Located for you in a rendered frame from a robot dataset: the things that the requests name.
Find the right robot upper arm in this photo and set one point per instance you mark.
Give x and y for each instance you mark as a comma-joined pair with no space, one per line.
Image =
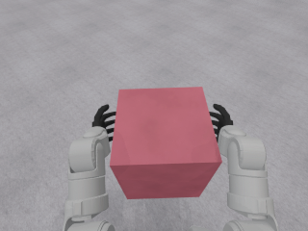
247,225

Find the right robot forearm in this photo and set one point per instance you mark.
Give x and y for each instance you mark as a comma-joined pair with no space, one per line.
248,171

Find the robot right hand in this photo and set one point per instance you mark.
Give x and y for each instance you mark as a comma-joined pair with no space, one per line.
223,118

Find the left robot upper arm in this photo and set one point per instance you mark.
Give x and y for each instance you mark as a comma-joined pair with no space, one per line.
101,225

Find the carton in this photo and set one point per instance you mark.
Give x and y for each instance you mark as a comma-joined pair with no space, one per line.
164,143

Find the robot left hand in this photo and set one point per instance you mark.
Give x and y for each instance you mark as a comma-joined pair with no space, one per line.
99,119

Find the left robot forearm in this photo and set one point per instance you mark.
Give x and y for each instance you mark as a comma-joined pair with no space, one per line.
87,196

